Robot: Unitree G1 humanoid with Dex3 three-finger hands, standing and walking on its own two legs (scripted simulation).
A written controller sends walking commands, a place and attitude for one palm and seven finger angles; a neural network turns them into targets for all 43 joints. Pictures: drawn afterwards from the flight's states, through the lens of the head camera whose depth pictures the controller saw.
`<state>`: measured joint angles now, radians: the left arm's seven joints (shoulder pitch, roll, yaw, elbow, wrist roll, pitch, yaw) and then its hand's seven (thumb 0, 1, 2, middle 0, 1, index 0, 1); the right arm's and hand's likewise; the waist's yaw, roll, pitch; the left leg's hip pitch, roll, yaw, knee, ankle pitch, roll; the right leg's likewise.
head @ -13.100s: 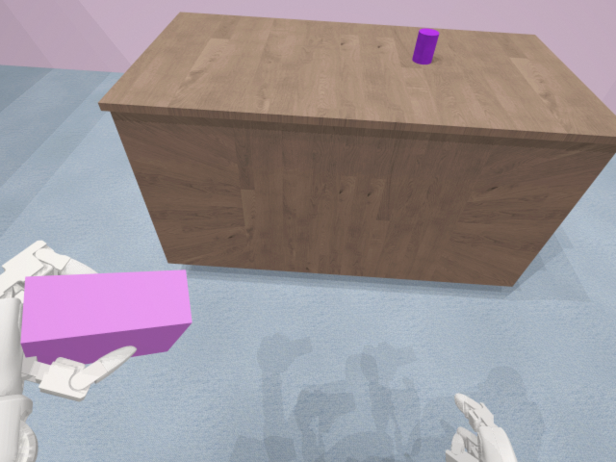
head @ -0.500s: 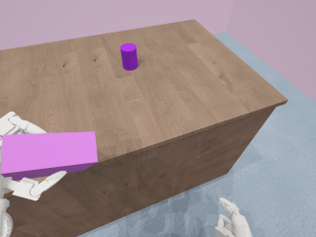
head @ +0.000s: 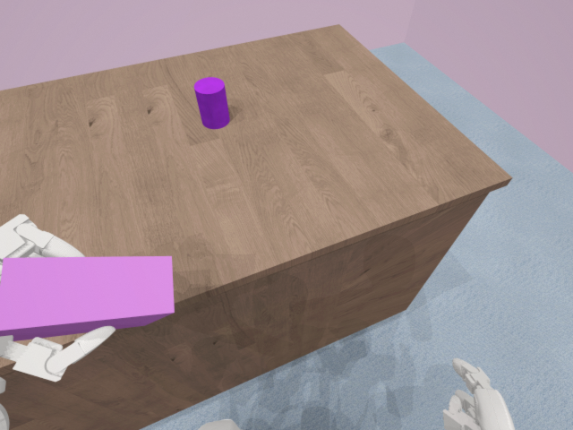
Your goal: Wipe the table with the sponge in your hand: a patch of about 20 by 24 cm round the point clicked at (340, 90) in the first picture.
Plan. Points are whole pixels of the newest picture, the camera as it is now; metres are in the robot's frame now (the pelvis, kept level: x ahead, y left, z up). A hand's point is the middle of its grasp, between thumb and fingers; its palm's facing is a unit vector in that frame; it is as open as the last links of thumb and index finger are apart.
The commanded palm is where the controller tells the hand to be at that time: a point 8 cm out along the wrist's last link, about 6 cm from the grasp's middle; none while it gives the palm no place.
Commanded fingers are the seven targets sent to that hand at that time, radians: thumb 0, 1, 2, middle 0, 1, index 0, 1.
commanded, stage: shuffle to correct the standing spot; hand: left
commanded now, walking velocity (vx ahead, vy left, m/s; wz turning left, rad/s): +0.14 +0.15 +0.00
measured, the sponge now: (114, 297) +0.23 +0.19 +0.14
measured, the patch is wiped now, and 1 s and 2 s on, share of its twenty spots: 0.00 0.00 0.00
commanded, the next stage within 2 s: come to a stop and stand still in 0.42 s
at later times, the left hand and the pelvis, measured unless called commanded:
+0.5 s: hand (39, 279) +0.23 +0.25 +0.16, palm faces +0.37 -0.81 -0.46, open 9.9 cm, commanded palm +0.18 +0.30 +0.17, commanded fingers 0.00 0.10 1.30 -1.20 -1.60 -1.20 -1.60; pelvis +0.02 +0.02 -0.01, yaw +0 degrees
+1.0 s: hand (13, 270) +0.24 +0.28 +0.17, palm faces +0.35 -0.83 -0.44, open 9.9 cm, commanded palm +0.19 +0.33 +0.17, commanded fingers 0.00 0.10 1.30 -1.20 -1.60 -1.20 -1.60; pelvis +0.02 +0.05 -0.01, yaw +0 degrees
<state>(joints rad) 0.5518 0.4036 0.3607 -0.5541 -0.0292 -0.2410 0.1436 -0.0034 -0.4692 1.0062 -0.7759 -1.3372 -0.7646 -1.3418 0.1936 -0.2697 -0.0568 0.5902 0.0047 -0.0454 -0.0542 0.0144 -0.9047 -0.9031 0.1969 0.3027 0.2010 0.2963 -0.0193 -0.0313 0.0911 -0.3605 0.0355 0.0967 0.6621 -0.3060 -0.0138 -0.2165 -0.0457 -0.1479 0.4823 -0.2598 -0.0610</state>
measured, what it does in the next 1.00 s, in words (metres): steps on the spot: left foot, then right foot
